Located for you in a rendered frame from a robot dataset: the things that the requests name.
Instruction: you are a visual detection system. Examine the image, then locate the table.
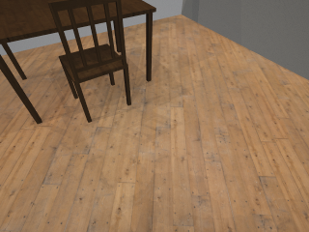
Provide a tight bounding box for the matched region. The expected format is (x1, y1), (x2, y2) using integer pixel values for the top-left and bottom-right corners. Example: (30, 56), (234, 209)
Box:
(0, 0), (156, 124)

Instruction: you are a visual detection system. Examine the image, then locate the chair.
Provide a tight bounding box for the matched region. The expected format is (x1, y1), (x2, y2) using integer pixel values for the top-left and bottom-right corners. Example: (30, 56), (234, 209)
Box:
(47, 0), (131, 123)

